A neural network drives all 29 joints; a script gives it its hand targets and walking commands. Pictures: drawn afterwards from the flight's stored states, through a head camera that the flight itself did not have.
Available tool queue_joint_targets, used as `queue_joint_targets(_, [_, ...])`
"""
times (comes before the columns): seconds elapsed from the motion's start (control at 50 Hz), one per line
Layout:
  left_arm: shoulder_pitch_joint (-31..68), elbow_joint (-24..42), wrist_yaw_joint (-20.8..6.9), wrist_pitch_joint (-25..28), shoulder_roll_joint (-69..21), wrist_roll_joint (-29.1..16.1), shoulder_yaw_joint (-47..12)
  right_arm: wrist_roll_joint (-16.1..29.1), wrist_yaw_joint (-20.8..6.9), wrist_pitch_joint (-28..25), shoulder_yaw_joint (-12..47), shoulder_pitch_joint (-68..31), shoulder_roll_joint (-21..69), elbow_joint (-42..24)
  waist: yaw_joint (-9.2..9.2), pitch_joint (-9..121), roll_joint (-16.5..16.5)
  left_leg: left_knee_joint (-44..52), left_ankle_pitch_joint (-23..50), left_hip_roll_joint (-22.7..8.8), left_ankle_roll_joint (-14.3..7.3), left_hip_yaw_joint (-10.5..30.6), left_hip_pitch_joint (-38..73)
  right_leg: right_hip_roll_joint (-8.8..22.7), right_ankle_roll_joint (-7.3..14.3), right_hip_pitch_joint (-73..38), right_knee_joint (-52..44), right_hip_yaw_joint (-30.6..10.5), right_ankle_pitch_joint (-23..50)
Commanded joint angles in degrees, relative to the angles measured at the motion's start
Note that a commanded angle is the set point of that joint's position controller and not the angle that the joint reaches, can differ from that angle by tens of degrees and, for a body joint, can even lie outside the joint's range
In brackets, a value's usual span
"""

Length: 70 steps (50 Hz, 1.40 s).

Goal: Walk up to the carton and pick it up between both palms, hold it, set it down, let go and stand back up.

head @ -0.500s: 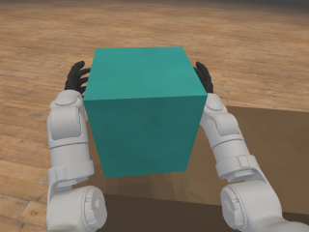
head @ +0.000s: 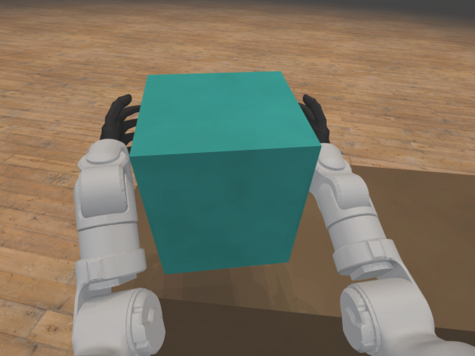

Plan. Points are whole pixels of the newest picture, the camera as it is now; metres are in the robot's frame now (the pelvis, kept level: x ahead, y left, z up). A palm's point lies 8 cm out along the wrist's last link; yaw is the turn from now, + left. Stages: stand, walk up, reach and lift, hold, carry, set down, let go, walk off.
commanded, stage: hold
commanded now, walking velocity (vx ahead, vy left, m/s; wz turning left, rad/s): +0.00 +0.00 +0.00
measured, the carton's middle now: (222, 173) +0.36 +0.00 +0.19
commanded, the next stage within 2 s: none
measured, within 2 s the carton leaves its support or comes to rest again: neither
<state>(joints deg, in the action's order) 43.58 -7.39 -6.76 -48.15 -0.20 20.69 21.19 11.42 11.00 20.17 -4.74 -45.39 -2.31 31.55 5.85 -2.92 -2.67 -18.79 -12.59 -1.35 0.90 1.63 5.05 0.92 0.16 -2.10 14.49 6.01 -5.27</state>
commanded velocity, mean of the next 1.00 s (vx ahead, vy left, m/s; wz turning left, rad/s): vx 0.00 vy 0.00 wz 0.00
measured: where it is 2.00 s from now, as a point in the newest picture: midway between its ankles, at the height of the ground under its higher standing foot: outside the picture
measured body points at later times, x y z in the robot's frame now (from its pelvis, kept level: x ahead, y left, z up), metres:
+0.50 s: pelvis +0.00 +0.00 +0.00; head -0.06 +0.02 +0.45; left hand +0.38 +0.16 +0.25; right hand +0.38 -0.15 +0.24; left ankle -0.01 +0.13 -0.75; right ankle +0.05 -0.12 -0.75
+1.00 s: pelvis +0.00 +0.00 +0.00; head -0.06 +0.02 +0.45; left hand +0.38 +0.16 +0.24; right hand +0.38 -0.15 +0.24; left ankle -0.01 +0.13 -0.75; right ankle +0.05 -0.12 -0.75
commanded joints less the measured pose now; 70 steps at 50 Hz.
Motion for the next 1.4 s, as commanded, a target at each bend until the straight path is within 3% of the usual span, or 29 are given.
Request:
queue_joint_targets(0.0, [32.7,2.9,-6.2,3.1,-27.9,-6.7,-23.4,4.6,-4.9,-0.4,20.4,-39.6,29.9,-12.9,0.07,16.0,4.1,4.4,14.4,3.8,0.7,-4.4,-12.1,-4.4,-1.3,-18.2,2.1,-0.2,6.1])
queue_joint_targets(0.14, [34.5,5.4,-6.0,3.9,-27.3,-8.2,-24.4,5.3,-4.2,-0.6,22.3,-40.6,32.2,-15.8,0.17,19.8,2.7,3.3,14.7,4.5,0.1,-4.4,-10.4,-3.7,-2.4,-18.0,2.3,-0.6,9.9])
queue_joint_targets(0.26, [33.8,1.2,-6.6,3.3,-25.6,-6.7,-21.5,3.7,-4.3,0.1,20.4,-40.0,31.3,-12.8,-0.4,15.5,2.1,5.9,7.1,4.4,-1.2,-4.8,-13.7,-3.1,-2.2,-16.8,1.1,-1.0,3.4])
queue_joint_targets(0.42, [35.1,0.6,-6.8,3.7,-26.8,-7.3,-22.3,3.4,-4.2,-0.2,19.6,-40.8,31.6,-12.9,0.6,16.8,2.9,5.3,8.4,4.3,-0.6,-4.7,-12.8,-3.3,-2.1,-16.6,1.3,-0.6,4.3])
queue_joint_targets(0.58, [35.5,0.3,-6.8,3.8,-27.7,-6.8,-22.4,3.6,-4.7,-0.4,19.0,-41.2,30.8,-11.9,0.48,16.2,4.2,5.6,9.8,3.9,0.0,-4.5,-13.6,-4.0,-1.6,-17.0,1.8,-0.2,3.0])
queue_joint_targets(0.7, [34.8,3.1,-6.3,3.9,-29.0,-8.1,-25.0,5.2,-4.6,-0.8,20.4,-40.8,30.3,-14.0,1.18,18.9,5.0,3.6,16.0,3.8,1.3,-4.2,-10.6,-4.7,-1.3,-17.3,2.3,-0.1,6.9])
queue_joint_targets(0.84, [33.4,2.8,-6.5,3.3,-27.8,-7.0,-23.3,5.2,-4.6,-0.3,21.0,-40.0,30.1,-13.9,0.24,16.7,3.7,4.4,14.1,3.9,0.5,-4.5,-11.5,-4.4,-1.4,-17.3,1.9,-0.3,5.7])
queue_joint_targets(1.04, [33.6,3.6,-6.6,3.5,-27.3,-7.7,-24.2,5.1,-3.8,0.0,21.4,-39.5,31.1,-15.0,0.97,17.5,3.3,3.9,13.1,4.5,0.3,-4.5,-10.3,-3.7,-2.2,-16.5,1.4,-0.7,7.8])
queue_joint_targets(1.1, [33.7,3.1,-6.6,3.5,-27.0,-7.7,-23.9,5.0,-3.8,0.2,21.3,-39.6,31.2,-14.8,1.08,17.4,2.9,4.3,12.0,4.5,-0.1,-4.5,-10.8,-3.7,-2.3,-16.7,1.5,-0.7,7.4])
queue_joint_targets(1.18, [34.3,2.1,-6.5,3.6,-26.5,-7.2,-22.7,4.7,-4.1,0.1,21.3,-40.8,31.6,-14.5,-0.11,16.9,2.4,5.1,9.6,4.4,-0.8,-4.7,-12.3,-3.5,-2.3,-16.2,1.3,-0.7,4.7])
queue_joint_targets(1.38, [34.8,-0.4,-6.7,3.7,-27.0,-6.5,-21.7,3.4,-4.8,-0.1,18.9,-40.7,30.8,-11.8,0.08,15.4,2.9,6.3,7.9,3.9,-0.9,-5.0,-13.8,-3.9,-1.6,-15.8,1.2,-0.5,1.7])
